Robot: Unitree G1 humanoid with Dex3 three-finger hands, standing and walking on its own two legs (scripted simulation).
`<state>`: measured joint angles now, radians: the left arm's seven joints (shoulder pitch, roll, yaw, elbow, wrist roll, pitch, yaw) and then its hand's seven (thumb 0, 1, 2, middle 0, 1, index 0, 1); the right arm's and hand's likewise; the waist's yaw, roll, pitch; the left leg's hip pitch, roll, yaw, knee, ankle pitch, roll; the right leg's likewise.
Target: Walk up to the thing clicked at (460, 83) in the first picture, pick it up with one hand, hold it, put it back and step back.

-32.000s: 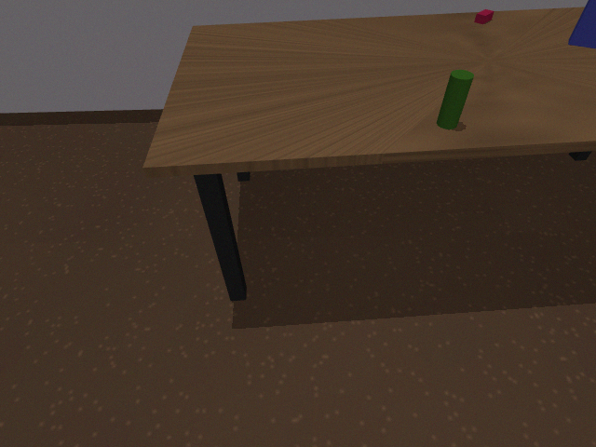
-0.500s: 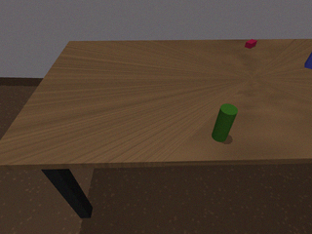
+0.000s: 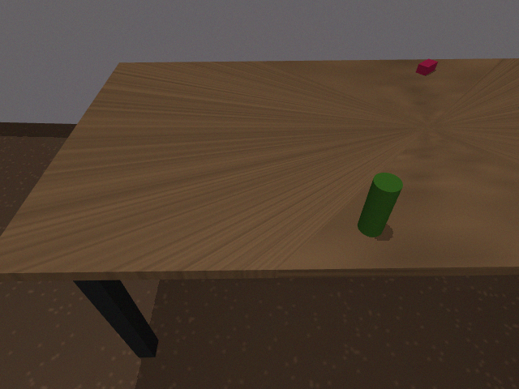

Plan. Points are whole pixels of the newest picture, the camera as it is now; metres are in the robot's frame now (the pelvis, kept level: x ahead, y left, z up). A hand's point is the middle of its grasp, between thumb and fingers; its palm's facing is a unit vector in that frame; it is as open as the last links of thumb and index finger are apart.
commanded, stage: home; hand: right
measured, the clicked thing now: (378, 206) +0.46 -0.21 +0.01
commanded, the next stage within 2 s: stand in 0.74 s
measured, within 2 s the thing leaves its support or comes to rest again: neither
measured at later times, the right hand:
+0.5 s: hand out of the picture +0.08 -0.25 -0.15, palm faces -0.02 +0.93 -0.36, open 17.6 cm
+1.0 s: hand out of the picture +0.08 -0.25 -0.15, palm faces -0.02 +0.93 -0.36, open 16.4 cm
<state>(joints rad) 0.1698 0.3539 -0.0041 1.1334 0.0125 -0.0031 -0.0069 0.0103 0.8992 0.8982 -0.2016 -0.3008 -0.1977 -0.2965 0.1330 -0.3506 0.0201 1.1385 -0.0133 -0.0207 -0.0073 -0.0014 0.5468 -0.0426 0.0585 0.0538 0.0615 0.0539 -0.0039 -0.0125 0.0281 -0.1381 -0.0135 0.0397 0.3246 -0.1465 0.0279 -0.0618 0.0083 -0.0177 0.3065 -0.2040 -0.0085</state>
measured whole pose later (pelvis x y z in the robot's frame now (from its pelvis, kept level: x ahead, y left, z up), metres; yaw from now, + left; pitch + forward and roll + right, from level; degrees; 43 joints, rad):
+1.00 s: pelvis +0.01 +0.01 +0.00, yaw +0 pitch -2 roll +0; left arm 0.14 0.35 -0.01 1.13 0.01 0.00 0.00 0.01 0.90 0.90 -0.20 -0.30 -0.20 -0.30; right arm 0.12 -0.34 0.01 1.15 -0.01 -0.02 -0.01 0.00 0.41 -0.18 0.13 0.16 0.13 0.16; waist -0.01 -0.01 0.04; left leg -0.12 -0.03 0.04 0.30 -0.15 0.04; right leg -0.03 0.00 -0.02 0.27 -0.21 0.00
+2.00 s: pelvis +0.02 +0.01 +0.00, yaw +1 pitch -1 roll +0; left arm 0.15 0.35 -0.01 1.11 0.01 -0.01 0.00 0.01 0.90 0.90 -0.20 -0.30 -0.20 -0.30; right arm 0.11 -0.34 0.00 1.15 -0.01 -0.02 0.00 0.01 -0.90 -0.90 0.20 0.30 0.21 0.30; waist -0.01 -0.02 0.04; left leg -0.12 -0.04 0.03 0.30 -0.16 0.04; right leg -0.03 -0.01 -0.03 0.27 -0.22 0.01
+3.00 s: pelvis +0.02 +0.00 +0.00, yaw +1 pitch -2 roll +0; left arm 0.15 0.35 0.00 1.11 0.01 -0.01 0.00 0.01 0.90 0.90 -0.20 -0.30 -0.20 -0.30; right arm 0.12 -0.34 0.00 1.14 -0.01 -0.02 -0.01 0.01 -0.90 -0.90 0.20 0.30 0.21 0.30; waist -0.01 -0.01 0.04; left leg -0.11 -0.03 0.02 0.29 -0.16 0.03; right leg -0.02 -0.01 -0.04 0.27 -0.22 0.00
